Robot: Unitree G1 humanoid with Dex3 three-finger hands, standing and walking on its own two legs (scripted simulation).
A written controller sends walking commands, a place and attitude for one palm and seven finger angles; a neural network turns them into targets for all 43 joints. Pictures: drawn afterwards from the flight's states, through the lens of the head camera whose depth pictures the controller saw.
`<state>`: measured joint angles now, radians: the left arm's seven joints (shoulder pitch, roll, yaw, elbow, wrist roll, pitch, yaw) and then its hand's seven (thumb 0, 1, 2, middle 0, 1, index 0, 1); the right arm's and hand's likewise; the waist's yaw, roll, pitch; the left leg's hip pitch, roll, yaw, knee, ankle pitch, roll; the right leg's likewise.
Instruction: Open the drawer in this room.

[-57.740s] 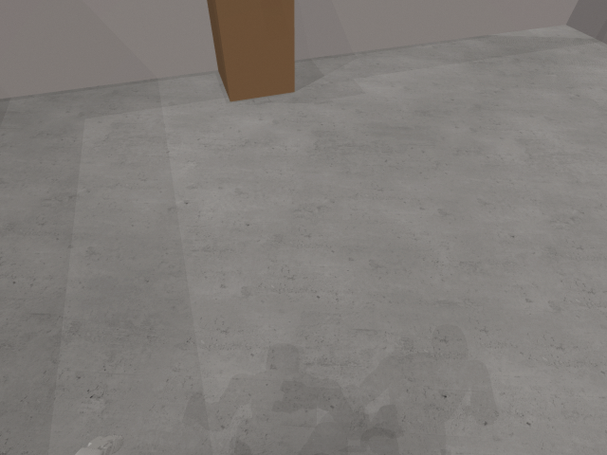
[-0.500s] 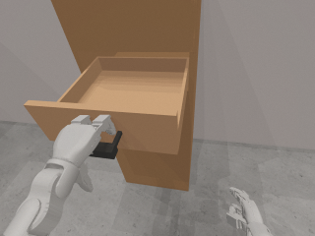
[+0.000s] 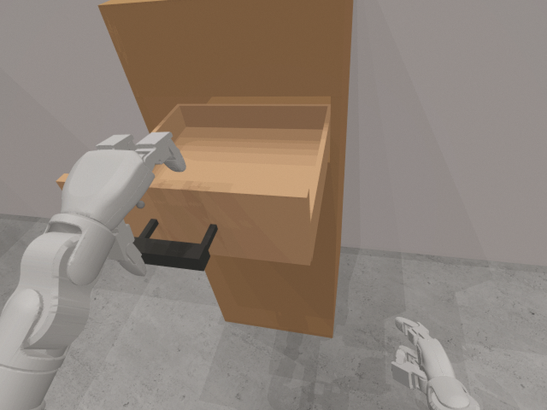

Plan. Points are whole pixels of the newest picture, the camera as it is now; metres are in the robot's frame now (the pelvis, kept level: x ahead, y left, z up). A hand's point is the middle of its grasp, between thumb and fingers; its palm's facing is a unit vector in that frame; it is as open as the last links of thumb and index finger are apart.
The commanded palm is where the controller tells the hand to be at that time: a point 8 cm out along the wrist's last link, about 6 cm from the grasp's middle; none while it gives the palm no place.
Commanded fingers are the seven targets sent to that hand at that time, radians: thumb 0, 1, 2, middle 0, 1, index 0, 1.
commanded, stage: lift the hand off the handle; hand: left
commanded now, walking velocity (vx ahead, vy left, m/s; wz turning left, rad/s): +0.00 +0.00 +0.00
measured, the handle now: (174, 240) +0.30 +0.21 +0.13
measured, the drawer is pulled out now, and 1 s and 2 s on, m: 0.28 0.28 0.28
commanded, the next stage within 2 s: draw the hand back to the body in 0.40 s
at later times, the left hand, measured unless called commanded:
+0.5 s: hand (135, 172) +0.29 +0.21 +0.26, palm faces +0.23 -0.09 -0.97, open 13.9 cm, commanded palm +0.23 +0.21 +0.33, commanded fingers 0.00 -0.50 0.30 -0.30 -1.20 -0.30 -1.20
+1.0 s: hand (107, 203) +0.25 +0.24 +0.24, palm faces +0.19 -0.04 -0.98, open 13.8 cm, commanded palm +0.19 +0.24 +0.32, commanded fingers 0.00 -0.50 0.30 -0.30 -1.20 -0.30 -1.20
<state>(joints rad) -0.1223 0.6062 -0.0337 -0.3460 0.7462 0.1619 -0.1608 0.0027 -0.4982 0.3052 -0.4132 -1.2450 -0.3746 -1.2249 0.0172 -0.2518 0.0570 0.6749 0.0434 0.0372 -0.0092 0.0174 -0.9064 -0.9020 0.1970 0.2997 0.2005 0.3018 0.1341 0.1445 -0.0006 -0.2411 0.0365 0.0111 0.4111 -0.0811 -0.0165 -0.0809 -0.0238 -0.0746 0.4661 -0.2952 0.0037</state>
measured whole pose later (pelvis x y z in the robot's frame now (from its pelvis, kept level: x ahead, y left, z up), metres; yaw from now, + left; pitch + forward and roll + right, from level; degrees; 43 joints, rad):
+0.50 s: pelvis +0.01 +0.00 +0.00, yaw -1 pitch -3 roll +0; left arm -0.21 0.66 0.05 -0.41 0.69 0.28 -0.32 0.00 -0.50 0.31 -0.31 -1.20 -0.32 -1.20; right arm 0.03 -0.29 0.06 0.62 0.07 0.07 0.02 0.02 -0.91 -0.90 0.20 0.30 0.20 0.30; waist 0.12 0.15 -0.02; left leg -0.30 0.03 0.03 0.46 -0.12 -0.01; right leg -0.15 -0.04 -0.06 0.53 -0.33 0.01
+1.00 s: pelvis +0.01 +0.01 +0.00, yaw +0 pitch -3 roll -1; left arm -0.01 0.75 0.15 -0.55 0.63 0.20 -0.32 0.00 -0.50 0.31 -0.32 -1.20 -0.32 -1.20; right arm 0.01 -0.27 0.07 0.61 0.05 0.05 0.00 0.02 -0.91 -0.90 0.20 0.30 0.20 0.30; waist 0.13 0.14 -0.01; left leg -0.32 0.03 0.01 0.49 -0.13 0.00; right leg -0.14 -0.03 -0.07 0.52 -0.33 0.02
